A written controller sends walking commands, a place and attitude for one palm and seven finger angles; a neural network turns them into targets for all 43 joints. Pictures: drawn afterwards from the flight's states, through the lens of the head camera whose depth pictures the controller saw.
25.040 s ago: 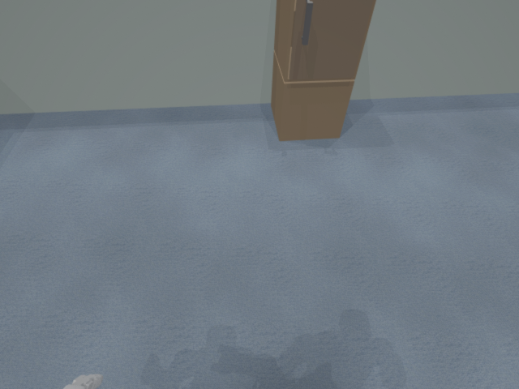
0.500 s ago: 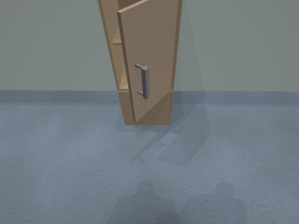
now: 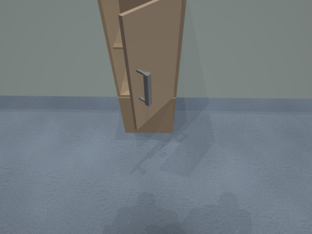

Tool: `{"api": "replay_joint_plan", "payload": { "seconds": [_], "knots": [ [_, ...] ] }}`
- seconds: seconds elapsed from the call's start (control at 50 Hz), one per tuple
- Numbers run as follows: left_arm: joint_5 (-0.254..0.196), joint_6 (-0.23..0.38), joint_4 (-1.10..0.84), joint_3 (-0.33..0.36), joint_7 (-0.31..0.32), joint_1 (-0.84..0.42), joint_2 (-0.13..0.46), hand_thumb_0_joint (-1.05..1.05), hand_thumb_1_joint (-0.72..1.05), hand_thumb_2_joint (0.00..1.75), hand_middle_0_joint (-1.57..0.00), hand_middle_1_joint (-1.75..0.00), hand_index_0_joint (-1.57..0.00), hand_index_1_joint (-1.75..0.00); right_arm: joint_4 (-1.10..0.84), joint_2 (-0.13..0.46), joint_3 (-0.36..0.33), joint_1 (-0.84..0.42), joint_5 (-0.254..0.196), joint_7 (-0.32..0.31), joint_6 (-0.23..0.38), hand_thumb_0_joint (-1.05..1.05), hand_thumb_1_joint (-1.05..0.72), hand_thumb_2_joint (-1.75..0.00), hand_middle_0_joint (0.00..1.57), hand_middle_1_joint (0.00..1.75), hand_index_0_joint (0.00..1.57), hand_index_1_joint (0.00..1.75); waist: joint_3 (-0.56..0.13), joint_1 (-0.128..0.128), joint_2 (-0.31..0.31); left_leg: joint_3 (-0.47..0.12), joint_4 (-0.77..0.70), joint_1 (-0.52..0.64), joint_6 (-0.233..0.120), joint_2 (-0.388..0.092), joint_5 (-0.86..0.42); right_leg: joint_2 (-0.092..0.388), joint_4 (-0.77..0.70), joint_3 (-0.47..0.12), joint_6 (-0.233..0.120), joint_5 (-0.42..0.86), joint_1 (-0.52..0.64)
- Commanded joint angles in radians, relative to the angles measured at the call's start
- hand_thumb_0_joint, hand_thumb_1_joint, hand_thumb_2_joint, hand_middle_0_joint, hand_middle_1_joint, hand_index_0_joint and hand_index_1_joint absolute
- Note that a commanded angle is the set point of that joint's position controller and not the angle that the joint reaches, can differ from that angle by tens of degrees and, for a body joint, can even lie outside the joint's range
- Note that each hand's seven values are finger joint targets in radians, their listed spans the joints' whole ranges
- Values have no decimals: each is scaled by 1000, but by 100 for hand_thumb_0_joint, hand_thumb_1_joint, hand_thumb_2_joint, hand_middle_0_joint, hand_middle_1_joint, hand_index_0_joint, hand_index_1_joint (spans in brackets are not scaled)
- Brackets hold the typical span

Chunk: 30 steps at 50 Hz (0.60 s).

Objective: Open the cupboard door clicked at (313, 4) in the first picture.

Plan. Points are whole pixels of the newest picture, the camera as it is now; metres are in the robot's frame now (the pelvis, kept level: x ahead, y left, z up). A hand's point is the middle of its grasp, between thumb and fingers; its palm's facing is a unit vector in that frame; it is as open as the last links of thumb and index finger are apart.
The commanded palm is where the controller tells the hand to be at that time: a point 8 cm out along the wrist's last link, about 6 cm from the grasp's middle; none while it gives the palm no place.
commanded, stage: look to check the result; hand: left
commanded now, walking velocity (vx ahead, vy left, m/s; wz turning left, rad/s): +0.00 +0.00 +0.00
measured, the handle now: (144, 88) +0.70 +0.09 -0.07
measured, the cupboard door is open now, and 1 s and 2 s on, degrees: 52 52 52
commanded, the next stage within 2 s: walk to a spot facing it in 0.48 s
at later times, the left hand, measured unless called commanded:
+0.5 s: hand out of the picture +0.07 +0.22 -0.16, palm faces +0.00 -0.95 -0.30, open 7.4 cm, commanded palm none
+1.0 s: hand out of the picture +0.10 +0.17 -0.18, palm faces -0.13 -0.95 -0.27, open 7.4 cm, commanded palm none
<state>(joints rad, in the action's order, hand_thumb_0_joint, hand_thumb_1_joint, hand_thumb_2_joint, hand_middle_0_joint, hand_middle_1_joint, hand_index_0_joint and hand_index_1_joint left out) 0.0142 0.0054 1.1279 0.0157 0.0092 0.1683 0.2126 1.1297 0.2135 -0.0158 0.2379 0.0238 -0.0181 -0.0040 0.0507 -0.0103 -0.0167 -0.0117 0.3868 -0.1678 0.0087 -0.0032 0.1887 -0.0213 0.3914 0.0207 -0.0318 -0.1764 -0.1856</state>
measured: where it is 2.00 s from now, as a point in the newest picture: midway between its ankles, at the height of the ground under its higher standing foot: outside the picture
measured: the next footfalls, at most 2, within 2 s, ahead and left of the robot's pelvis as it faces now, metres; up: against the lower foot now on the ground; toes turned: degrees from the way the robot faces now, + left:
left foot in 1.52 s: +0.10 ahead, +0.10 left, +0.00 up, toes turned -31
right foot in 1.80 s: -0.01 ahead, -0.18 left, +0.00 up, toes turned -40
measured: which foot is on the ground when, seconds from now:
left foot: down 0.00-1.00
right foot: down 0.00-1.00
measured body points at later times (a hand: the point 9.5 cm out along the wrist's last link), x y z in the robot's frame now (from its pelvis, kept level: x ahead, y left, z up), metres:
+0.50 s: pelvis +0.01 -0.01 +0.00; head +0.03 -0.02 +0.45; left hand +0.07 +0.27 -0.14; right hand +0.06 -0.27 -0.15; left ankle +0.01 +0.13 -0.74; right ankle +0.02 -0.10 -0.74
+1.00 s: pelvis +0.01 -0.03 -0.02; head +0.05 -0.06 +0.43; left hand +0.10 +0.22 -0.16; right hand +0.00 -0.28 -0.18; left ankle +0.02 +0.13 -0.74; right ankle +0.01 -0.10 -0.75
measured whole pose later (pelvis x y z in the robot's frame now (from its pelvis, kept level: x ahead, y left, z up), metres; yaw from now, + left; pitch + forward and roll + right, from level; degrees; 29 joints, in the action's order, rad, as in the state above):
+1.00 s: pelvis +0.01 -0.03 -0.02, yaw -10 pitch -1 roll +3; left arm 0.02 -0.06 0.99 0.06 -0.02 0.18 0.22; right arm 1.01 0.21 -0.05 0.22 0.03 -0.04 -0.03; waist 0.11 0.02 -0.01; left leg 0.14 0.57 -0.21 0.05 -0.08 0.33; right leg -0.03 0.67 -0.01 -0.03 -0.32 -0.32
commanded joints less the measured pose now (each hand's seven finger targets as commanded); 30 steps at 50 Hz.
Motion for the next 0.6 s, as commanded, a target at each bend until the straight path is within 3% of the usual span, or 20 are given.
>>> {"api": "replay_joint_plan", "payload": {
  "seconds": [0.0,0.24,0.46,0.58],
  "knots": [
    [-4,18,-38,35,12,12,173,0,90,90,-20,-30,-20,-30,-39,145,-20,23,-1,-12,19,0,-90,-90,20,30,20,30,-22,3,0,-75,-75,-12,-37,-92,-43,120,-96,-116,-25,-18,11],
    [-5,25,-33,36,13,-12,209,0,90,90,-20,-30,-20,-30,-41,188,-22,-24,-5,-12,19,0,-90,-90,20,30,20,30,-47,2,6,-70,-79,37,-35,-99,-96,124,-101,-115,-25,71,33],
    [-4,27,-33,36,11,-43,235,0,90,90,-20,-30,-20,-30,-44,212,-21,-57,-3,-7,19,0,-90,-90,20,30,20,30,-42,1,23,-72,-95,45,-30,-101,-94,130,-120,-118,-22,67,42],
    [-5,28,-37,34,11,-53,243,0,90,90,-20,-30,-20,-30,-43,223,-20,-71,-2,-7,20,0,-90,-90,20,30,20,30,-46,1,1,-68,-99,53,-26,-103,-108,131,-120,-121,-23,98,52]
  ]
}}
